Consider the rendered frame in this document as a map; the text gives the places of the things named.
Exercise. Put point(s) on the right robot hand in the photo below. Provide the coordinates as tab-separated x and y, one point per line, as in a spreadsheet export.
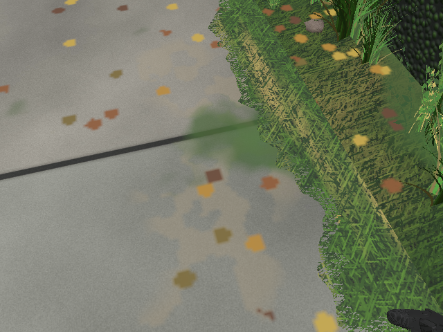
416	320

